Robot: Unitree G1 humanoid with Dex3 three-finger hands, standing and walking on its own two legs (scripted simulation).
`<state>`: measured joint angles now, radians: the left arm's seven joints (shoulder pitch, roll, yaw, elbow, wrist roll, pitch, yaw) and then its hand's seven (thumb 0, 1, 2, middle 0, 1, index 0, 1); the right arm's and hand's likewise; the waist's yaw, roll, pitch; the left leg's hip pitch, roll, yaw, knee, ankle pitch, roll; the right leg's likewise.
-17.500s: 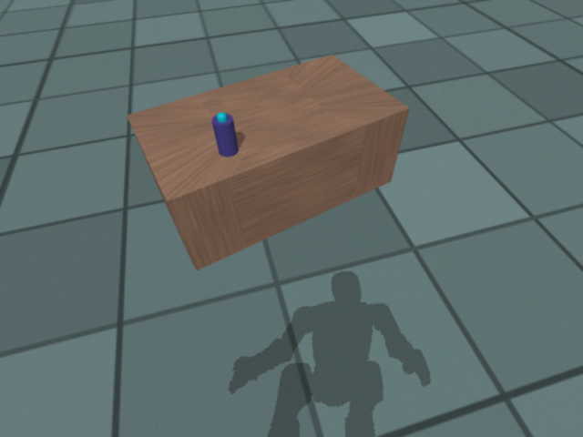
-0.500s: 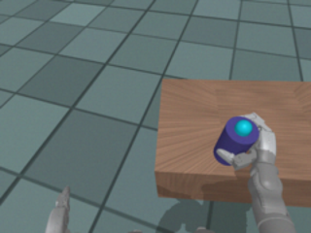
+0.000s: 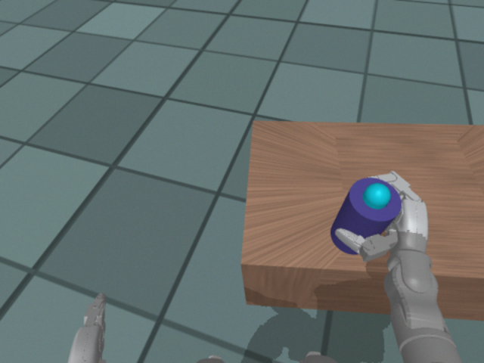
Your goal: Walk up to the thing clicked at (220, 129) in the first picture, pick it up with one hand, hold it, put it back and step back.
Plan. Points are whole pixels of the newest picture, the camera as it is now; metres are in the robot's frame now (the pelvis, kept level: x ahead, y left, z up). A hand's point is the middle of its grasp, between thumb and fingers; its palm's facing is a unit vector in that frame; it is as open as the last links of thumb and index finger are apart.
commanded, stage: hold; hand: right
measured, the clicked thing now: (363, 215) +0.33 -0.16 +0.05
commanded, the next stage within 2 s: crouch in 0.12 s
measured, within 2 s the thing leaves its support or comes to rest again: neither
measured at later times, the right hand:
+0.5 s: hand (368, 215) +0.36 -0.18 +0.01, palm faces +0.26 +0.97 +0.00, open 10.5 cm
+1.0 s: hand (359, 201) +0.44 -0.21 -0.08, palm faces +0.27 +0.96 +0.00, open 10.5 cm
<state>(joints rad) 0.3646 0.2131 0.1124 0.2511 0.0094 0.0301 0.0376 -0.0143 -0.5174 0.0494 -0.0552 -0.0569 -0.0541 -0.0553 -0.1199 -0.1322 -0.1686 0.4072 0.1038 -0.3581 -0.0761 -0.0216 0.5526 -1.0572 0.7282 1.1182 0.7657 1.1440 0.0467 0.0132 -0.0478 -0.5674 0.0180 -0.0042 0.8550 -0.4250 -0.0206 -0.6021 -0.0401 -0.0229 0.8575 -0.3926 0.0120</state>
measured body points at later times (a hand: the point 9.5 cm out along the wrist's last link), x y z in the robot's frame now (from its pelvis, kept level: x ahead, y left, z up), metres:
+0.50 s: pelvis +0.00 +0.00 -0.01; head +0.06 -0.02 +0.43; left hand +0.16 +0.27 -0.05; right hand +0.34 -0.24 +0.01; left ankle +0.00 +0.13 -0.70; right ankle +0.02 -0.13 -0.70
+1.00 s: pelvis -0.02 -0.01 -0.07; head +0.12 -0.06 +0.36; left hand +0.13 +0.26 -0.06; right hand +0.42 -0.26 -0.08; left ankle +0.00 +0.13 -0.70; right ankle +0.02 -0.13 -0.70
